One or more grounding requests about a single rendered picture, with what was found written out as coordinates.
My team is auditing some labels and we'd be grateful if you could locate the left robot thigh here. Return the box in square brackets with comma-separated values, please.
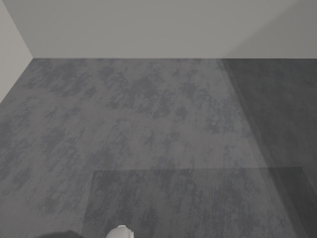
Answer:
[106, 227, 134, 238]

